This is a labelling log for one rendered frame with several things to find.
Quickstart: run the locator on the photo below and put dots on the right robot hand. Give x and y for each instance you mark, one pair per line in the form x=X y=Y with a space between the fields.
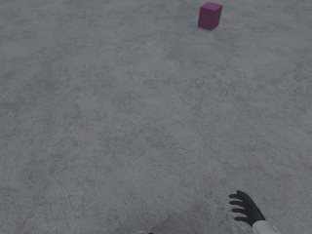
x=250 y=209

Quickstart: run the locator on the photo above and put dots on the carton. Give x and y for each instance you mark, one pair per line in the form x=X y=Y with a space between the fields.
x=209 y=16

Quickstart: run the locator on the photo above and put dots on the right robot forearm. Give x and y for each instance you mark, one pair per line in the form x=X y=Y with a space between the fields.
x=264 y=227

